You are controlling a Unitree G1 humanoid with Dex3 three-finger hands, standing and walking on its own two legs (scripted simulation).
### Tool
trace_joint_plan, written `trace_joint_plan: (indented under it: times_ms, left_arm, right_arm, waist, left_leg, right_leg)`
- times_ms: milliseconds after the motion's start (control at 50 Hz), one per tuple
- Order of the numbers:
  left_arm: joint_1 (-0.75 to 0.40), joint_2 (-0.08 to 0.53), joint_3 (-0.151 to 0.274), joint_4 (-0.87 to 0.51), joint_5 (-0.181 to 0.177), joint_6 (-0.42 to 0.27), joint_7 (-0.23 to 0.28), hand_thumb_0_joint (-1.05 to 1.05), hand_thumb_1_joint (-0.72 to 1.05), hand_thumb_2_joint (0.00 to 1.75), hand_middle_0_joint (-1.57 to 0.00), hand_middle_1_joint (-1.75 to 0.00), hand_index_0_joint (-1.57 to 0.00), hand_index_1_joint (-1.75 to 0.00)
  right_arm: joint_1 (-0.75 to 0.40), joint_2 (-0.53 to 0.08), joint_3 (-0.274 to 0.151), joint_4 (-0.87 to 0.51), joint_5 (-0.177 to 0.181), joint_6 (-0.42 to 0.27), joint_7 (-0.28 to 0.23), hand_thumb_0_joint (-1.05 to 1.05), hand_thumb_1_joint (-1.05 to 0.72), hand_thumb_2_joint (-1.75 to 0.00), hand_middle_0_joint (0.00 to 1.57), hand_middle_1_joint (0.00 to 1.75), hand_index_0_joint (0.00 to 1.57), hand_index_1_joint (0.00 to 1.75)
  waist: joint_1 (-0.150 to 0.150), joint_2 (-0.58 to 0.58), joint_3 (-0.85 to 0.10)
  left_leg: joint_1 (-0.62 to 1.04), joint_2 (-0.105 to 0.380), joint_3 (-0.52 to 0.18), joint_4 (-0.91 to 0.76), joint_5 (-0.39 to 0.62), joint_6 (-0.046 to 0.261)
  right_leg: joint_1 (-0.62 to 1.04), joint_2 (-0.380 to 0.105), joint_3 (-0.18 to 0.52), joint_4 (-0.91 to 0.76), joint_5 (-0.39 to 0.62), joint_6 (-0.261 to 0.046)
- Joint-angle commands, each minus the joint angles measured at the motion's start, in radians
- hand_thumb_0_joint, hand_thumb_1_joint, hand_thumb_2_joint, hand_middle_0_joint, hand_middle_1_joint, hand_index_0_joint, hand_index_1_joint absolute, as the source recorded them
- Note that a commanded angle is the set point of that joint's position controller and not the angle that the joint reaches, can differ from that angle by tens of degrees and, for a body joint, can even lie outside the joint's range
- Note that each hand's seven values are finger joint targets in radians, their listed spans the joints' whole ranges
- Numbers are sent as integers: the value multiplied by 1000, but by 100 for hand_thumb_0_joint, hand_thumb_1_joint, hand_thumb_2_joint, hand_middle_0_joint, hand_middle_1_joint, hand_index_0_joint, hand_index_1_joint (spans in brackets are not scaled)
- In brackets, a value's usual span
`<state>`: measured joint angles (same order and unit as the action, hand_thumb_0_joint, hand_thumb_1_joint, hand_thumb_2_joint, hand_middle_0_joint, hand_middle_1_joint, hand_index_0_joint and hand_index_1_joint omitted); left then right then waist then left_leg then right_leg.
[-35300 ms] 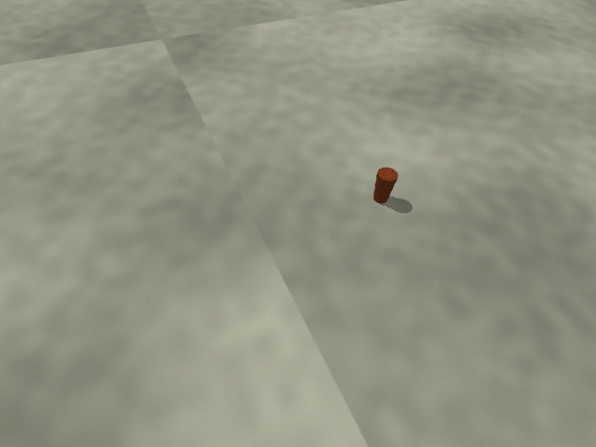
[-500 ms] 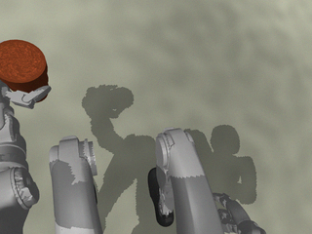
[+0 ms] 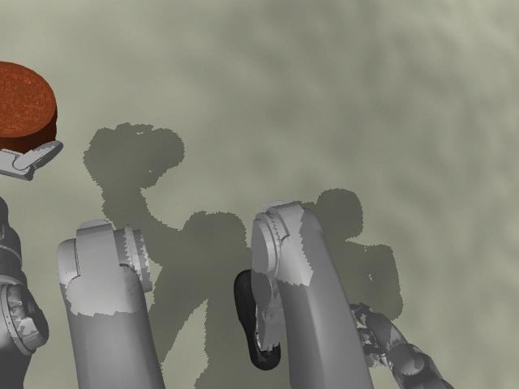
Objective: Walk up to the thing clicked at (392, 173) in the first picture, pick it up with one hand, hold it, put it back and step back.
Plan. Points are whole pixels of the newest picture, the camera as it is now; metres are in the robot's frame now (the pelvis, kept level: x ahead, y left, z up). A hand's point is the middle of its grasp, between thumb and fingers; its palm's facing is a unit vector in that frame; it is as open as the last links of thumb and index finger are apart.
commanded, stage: lower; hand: left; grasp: from the side
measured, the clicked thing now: (19, 127) +0.45 +0.27 -0.11
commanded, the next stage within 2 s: loosen in 1.30 s
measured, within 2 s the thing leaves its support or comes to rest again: rests again in 1.76 s
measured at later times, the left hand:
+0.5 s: hand (32, 136) +0.46 +0.27 -0.16, palm faces +0.27 -0.96 +0.00, open 11.1 cm
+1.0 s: hand (40, 141) +0.46 +0.27 -0.18, palm faces +0.27 -0.96 -0.01, open 11.1 cm
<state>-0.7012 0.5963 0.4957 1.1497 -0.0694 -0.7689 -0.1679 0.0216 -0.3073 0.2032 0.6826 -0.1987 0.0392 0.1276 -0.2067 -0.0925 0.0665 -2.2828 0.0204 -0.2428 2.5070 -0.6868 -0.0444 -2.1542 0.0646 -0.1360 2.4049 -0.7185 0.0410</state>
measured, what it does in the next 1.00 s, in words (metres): stands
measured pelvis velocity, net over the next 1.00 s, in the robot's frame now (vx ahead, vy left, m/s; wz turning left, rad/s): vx -0.01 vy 0.01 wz -0.09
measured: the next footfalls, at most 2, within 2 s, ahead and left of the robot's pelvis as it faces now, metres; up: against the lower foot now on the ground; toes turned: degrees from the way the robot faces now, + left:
none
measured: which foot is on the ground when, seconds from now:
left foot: down 0.00-1.00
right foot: down 0.00-1.00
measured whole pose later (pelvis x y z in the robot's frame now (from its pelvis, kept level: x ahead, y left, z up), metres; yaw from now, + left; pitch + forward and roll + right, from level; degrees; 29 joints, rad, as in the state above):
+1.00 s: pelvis -0.01 +0.01 -0.02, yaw -5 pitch +16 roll -16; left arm -0.73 0.85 0.53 1.42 -0.06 -0.97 -0.06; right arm -0.12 -0.36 0.47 0.58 -0.33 0.04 0.13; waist -0.28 -0.25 0.27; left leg -2.24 0.02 -0.38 2.63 -0.70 -0.04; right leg -2.08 0.11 -0.23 2.42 -0.68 0.07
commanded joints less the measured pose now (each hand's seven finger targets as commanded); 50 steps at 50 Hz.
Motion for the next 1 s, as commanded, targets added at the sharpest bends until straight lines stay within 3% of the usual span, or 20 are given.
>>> trace_joint_plan:
  times_ms: [0, 80, 180, 220, 240, 260, 380, 460, 520, 540, 680, 840, 900, 980]
  left_arm:
    - [-315, 224, 9, -221, -26, -105, 6, 0, 14, 120, -123, -135, -124, -135]
    - [-333, 254, 19, -211, -26, -117, 14, 0, 11, 118, -126, -140, -128, -138]
    - [-320, 265, 29, -95, -40, -150, 30, 0, 12, 119, -127, -140, -129, -139]
    - [-314, 307, 46, -81, -35, -172, 33, 0, 12, 118, -125, -138, -127, -137]
    - [-318, 309, 33, -72, -29, -182, 31, 0, 13, 119, -124, -139, -127, -137]
    - [-306, 349, 56, -71, -21, -192, 35, 0, 14, 118, -124, -137, -127, -136]
    - [-317, 390, 75, -69, -33, -232, 39, 0, 15, 114, -120, -132, -122, -131]
    - [-306, 412, 70, -64, -20, -245, 46, 0, 11, 114, -120, -133, -123, -132]
    - [-300, 382, 31, -31, -10, -247, 47, 0, 11, 114, -120, -133, -123, -132]
    - [-295, 399, 48, -37, -13, -250, 48, 0, 9, 114, -121, -134, -123, -132]
    - [-283, 396, 40, 18, -30, -259, 70, 0, 14, 117, -120, -135, -123, -133]
    - [-327, 472, 48, 52, -6, -298, 98, 0, 16, 119, -123, -137, -126, -135]
    - [-312, 477, 51, 73, -6, -309, 104, 0, 14, 118, -121, -135, -124, -133]
    - [-319, 464, 30, 99, -3, -315, 110, 0, 14, 118, -123, -137, -126, -135]
  right_arm:
    - [126, -288, -76, -26, -8, 9, -15, 0, -91, -91, 20, 30, 20, 30]
    - [109, -296, -60, -34, -13, 8, -17, 0, -92, -91, 20, 30, 20, 30]
    - [85, -312, -17, -47, -29, 6, -16, 0, -92, -91, 20, 30, 20, 30]
    - [71, -316, -5, -52, -37, 6, -16, 0, -91, -90, 20, 30, 20, 30]
    - [69, -318, 5, -52, -43, 7, -14, 0, -92, -90, 20, 30, 20, 30]
    - [62, -324, 5, -53, -46, 7, -15, 0, -91, -90, 20, 30, 20, 30]
    - [38, -351, 46, -60, -72, 7, -14, 0, -92, -91, 20, 30, 20, 30]
    - [28, -365, 64, -56, -88, 10, -14, 0, -93, -91, 20, 30, 20, 30]
    - [5, -371, 76, -59, -95, 11, -13, 0, -93, -91, 20, 30, 20, 30]
    - [10, -376, 79, -58, -98, 12, -14, 0, -93, -91, 20, 30, 20, 30]
    - [-15, -384, 112, -77, -112, 14, -13, 0, -91, -90, 20, 30, 20, 30]
    - [-70, -400, 143, -103, -128, 16, -16, 0, -91, -90, 20, 30, 20, 30]
    - [-82, -403, 154, -111, -135, 15, -16, 0, -91, -90, 20, 30, 20, 30]
    - [-92, -412, 162, -114, -139, 13, -15, 0, -91, -90, 20, 30, 20, 30]
  waist:
    - [-27, 388, -667]
    - [-38, 381, -627]
    - [-77, 306, -571]
    - [-67, 311, -568]
    - [-80, 325, -573]
    - [-68, 327, -565]
    - [-87, 430, -578]
    - [-100, 481, -571]
    - [-122, 474, -512]
    - [-120, 475, -520]
    - [-138, 403, -494]
    - [-158, 429, -412]
    - [-158, 432, -411]
    - [-178, 444, -391]
  left_leg:
    - [491, 28, 96, -262, 161, 32]
    - [453, 27, 96, -252, 102, 36]
    - [402, 30, 79, -212, 96, 44]
    - [397, 31, 80, -205, 100, 44]
    - [418, 34, 75, -202, 118, 42]
    - [405, 35, 76, -201, 99, 42]
    - [490, 44, 52, -196, 171, 26]
    - [545, 51, 35, -194, 222, 16]
    - [529, 54, 23, -193, 219, 15]
    - [542, 55, 20, -191, 222, 15]
    - [482, 54, 8, -161, 197, 27]
    - [460, 61, -10, -180, 101, 21]
    - [472, 63, -12, -176, 105, 19]
    - [487, 67, -26, -182, 110, 15]
  right_leg:
    - [290, 23, -83, -215, 233, -70]
    - [293, 24, -86, -219, 200, -66]
    - [325, 33, -99, -224, 210, -56]
    - [341, 36, -98, -222, 212, -55]
    - [353, 35, -102, -218, 229, -53]
    - [343, 37, -102, -216, 209, -55]
    - [361, 41, -119, -187, 272, -59]
    - [353, 41, -135, -169, 309, -60]
    - [332, 41, -146, -163, 315, -59]
    - [340, 42, -148, -164, 316, -58]
    - [386, 51, -158, -179, 318, -46]
    - [339, 59, -182, -170, 244, -50]
    - [348, 62, -189, -169, 249, -48]
    - [336, 63, -201, -161, 256, -48]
